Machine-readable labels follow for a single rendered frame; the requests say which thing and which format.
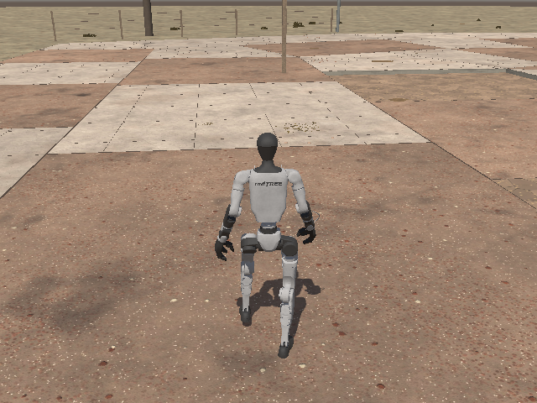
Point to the robot right forearm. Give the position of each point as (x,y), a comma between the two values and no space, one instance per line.
(308,219)

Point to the right robot hand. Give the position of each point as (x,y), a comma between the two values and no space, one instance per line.
(303,232)

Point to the robot right shin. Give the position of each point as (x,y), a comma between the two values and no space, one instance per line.
(286,317)

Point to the robot left upper arm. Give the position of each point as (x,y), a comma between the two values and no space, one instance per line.
(241,178)

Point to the left robot hand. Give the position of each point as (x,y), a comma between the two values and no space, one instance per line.
(219,249)

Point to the robot left forearm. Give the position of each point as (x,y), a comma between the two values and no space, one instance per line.
(226,226)

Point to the robot right upper arm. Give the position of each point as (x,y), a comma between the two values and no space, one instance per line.
(294,177)

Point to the robot torso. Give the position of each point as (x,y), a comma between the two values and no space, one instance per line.
(268,192)

